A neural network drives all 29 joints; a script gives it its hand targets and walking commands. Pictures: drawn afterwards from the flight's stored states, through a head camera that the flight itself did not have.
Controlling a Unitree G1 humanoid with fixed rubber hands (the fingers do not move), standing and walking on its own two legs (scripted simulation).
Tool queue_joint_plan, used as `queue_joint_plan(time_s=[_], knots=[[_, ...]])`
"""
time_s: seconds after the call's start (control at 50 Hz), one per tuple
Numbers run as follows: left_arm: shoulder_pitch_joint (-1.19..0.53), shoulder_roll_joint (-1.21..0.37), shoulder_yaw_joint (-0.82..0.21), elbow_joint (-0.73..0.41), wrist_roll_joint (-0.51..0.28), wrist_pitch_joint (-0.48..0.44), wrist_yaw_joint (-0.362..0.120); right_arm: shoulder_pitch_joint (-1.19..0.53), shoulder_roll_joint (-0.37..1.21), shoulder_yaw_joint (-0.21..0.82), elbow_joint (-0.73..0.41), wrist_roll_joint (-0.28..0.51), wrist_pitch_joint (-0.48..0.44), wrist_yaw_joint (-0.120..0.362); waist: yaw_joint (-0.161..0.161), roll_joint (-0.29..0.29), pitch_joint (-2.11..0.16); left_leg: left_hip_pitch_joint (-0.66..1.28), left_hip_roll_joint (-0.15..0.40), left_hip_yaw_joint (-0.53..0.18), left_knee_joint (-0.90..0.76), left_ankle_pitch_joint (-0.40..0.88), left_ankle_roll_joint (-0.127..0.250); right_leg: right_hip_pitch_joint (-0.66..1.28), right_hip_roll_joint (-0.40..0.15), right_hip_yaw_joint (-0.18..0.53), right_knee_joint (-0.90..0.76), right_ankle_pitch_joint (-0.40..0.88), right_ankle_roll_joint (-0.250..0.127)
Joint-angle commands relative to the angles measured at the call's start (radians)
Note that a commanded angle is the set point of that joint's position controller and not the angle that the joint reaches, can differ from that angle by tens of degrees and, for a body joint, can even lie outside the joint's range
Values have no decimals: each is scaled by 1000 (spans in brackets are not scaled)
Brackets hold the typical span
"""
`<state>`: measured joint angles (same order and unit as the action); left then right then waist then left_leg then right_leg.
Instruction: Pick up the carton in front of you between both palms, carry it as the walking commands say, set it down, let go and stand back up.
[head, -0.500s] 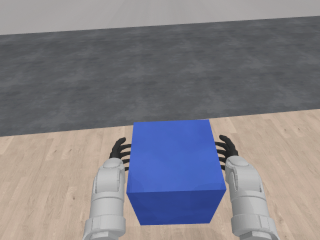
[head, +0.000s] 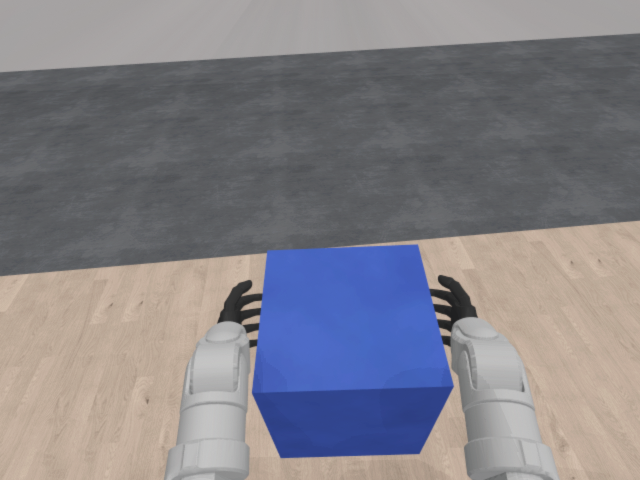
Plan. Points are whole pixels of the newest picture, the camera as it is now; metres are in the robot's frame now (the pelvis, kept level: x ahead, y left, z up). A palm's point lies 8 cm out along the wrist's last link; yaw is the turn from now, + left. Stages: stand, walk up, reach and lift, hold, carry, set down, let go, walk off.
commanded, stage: hold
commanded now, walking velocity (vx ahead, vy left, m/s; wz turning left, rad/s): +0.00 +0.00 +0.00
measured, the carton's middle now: (346, 356) +0.30 +0.00 -0.03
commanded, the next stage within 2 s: carry in 0.30 s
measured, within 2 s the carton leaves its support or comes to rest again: neither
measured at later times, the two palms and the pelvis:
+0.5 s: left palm (246, 312) +0.31 +0.13 +0.07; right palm (476, 314) +0.30 -0.17 +0.06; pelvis +0.02 -0.01 -0.01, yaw -2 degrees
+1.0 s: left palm (272, 220) +0.48 +0.11 +0.08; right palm (465, 227) +0.45 -0.19 +0.08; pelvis +0.24 -0.02 +0.00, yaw -3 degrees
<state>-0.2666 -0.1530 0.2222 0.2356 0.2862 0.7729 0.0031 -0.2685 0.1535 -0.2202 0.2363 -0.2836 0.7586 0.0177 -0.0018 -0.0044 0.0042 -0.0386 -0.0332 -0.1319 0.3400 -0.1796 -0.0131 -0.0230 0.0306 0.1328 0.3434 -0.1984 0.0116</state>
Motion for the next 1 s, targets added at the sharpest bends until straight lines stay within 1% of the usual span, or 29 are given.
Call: queue_joint_plan(time_s=[0.0, 0.26, 0.28, 0.32, 0.34, 0.4, 0.42, 0.44, 0.46, 0.48, 0.5, 0.52, 0.54, 0.56, 0.58, 0.62, 0.64, 0.68, 0.7, 0.72, 0.74, 0.76, 0.78, 0.8, 0.82, 0.84, 0.88, 0.94, 0.98], knots=[[-479, -914, -533, -47, -275, -38, -246, -451, 918, 521, -23, 259, -26, 229, 1, 1, -210, 58, -70, 63, -36, 174, -9, 11, 65, -60, -47, 192, 9], [-501, -919, -529, -33, -273, -39, -248, -470, 918, 514, -10, 254, -28, 232, -1, 3, -200, 46, -68, 64, -36, 134, -9, -1, 64, -63, -46, 148, 5], [-515, -928, -547, -33, -282, -39, -247, -490, 924, 527, -11, 264, -25, 231, 2, 20, -171, -81, 111, 39, 38, -34, 14, -152, -103, -27, 35, -13, -10], [-522, -929, -572, -73, -300, -40, -244, -475, 927, 551, -48, 279, -25, 222, 3, 33, -180, -161, 109, -20, -31, -462, 27, -237, -70, -12, 23, -400, -19], [-538, -938, -602, -109, -318, -37, -242, -483, 932, 575, -83, 293, -22, 217, -2, 48, -168, -176, 120, -42, -44, -568, 39, -291, -53, -33, 60, -468, -17], [-542, -943, -696, -213, -383, -10, -229, -451, 941, 648, -184, 330, 6, 190, -4, 162, -246, -125, 227, -141, -99, -467, 105, -328, -7, -177, 244, -196, -4], [-538, -940, -731, -256, -405, 5, -224, -433, 936, 674, -230, 343, 21, 179, -4, 159, -272, -143, 240, -130, -92, -452, 118, -292, -18, -193, 209, -189, -7], [-530, -940, -763, -302, -426, 23, -217, -423, 929, 700, -283, 355, 39, 167, 0, 142, -290, -198, 220, -81, -63, -461, 111, -212, -16, -210, 136, -192, -16], [-526, -935, -785, -346, -440, 43, -206, -437, 923, 729, -342, 370, 62, 157, 5, 107, -298, -255, 179, -4, 0, -473, 86, -143, -29, -182, 58, -224, -27], [-509, -925, -789, -374, -443, 64, -194, -447, 917, 754, -387, 387, 87, 147, 12, -23, -275, -362, 114, 95, 160, -426, 45, -87, -132, -16, -42, -340, -58], [-465, -908, -784, -395, -441, 86, -180, -448, 911, 775, -425, 401, 113, 138, 25, -229, -242, -543, 45, 214, 400, -343, -1, 5, -300, 257, -161, -465, -123], [-412, -889, -780, -422, -435, 109, -163, -445, 897, 797, -455, 418, 136, 130, 25, -271, -183, -684, 58, 221, 446, -343, -2, 58, -385, 387, -197, -371, -187], [-393, -876, -776, -469, -427, 131, -146, -450, 886, 815, -489, 431, 154, 124, 26, -207, -178, -703, 89, 192, 444, -343, 8, 71, -388, 364, -173, -229, -218], [-360, -868, -778, -503, -426, 155, -128, -419, 887, 834, -515, 448, 176, 114, 28, -150, -207, -684, 93, 201, 399, -330, 10, 85, -370, 282, -145, -118, -213], [-333, -862, -785, -547, -432, 176, -111, -381, 878, 841, -543, 460, 196, 100, 29, -128, -246, -635, 73, 231, 349, -283, 8, 99, -337, 190, -121, -29, -192], [-262, -840, -791, -620, -442, 219, -79, -284, 860, 842, -597, 467, 239, 65, 31, -167, -297, -528, 22, 294, 247, -195, 0, 102, -277, 57, -78, 108, -156], [-220, -825, -790, -653, -444, 241, -63, -237, 848, 834, -629, 465, 261, 45, 29, -179, -306, -465, 6, 321, 184, -164, -2, 84, -262, 13, -52, 134, -147], [-145, -793, -783, -704, -448, 286, -30, -150, 824, 796, -678, 450, 304, 4, 16, -131, -327, -176, -7, 364, 12, -25, 3, -90, -216, -94, 59, 66, -110], [-122, -770, -780, -727, -450, 307, -13, -102, 805, 772, -696, 439, 325, -17, 5, -88, -360, 55, 43, 319, -9, -2, 15, -255, -193, -142, 148, 40, -80], [-110, -747, -773, -750, -455, 327, 5, -46, 769, 744, -715, 422, 346, -40, -12, 61, -394, 245, 231, 93, -64, -167, 53, -447, -153, -214, 358, -111, -42], [-124, -722, -767, -801, -468, 349, 22, -15, 745, 717, -717, 406, 357, -64, -22, 282, -350, 331, 452, -301, -143, -255, 164, -730, -50, -281, 559, -285, -10], [-154, -712, -779, -837, -491, 366, 36, -20, 740, 701, -743, 399, 365, -84, -24, 236, -292, 278, 516, -376, -135, -212, 248, -801, -104, -188, 674, -333, -35], [-161, -716, -778, -857, -501, 373, 47, -25, 749, 695, -780, 401, 373, -100, -22, 157, -256, 221, 499, -335, -136, -127, 256, -834, -137, -168, 735, -331, -45], [-164, -716, -764, -851, -497, 376, 60, -63, 747, 691, -807, 407, 378, -117, -19, 92, -246, 180, 464, -247, -145, -81, 236, -829, -160, -162, 742, -279, -45], [-142, -710, -747, -847, -491, 375, 78, -74, 729, 688, -826, 412, 381, -134, -19, 54, -248, 140, 433, -171, -173, -124, 207, -798, -170, -167, 689, -220, -39], [-124, -700, -720, -831, -478, 372, 97, -96, 719, 694, -845, 423, 378, -147, -20, 60, -235, 117, 399, -85, -193, -105, 181, -773, -164, -190, 623, -167, -30], [-61, -674, -677, -814, -447, 361, 137, -73, 677, 691, -855, 437, 372, -170, -18, 89, -222, 84, 345, 29, -206, -32, 159, -717, -137, -234, 518, -82, -13], [10, -623, -624, -794, -403, 343, 189, -34, 616, 678, -843, 453, 359, -194, -14, 117, -192, 37, 302, 143, -193, 87, 144, -626, -107, -284, 343, 13, -10], [27, -601, -617, -802, -399, 335, 206, -7, 596, 676, -835, 461, 351, -204, -13, 148, -166, 6, 285, 201, -180, 155, 121, -547, -91, -315, 254, 74, -19]])
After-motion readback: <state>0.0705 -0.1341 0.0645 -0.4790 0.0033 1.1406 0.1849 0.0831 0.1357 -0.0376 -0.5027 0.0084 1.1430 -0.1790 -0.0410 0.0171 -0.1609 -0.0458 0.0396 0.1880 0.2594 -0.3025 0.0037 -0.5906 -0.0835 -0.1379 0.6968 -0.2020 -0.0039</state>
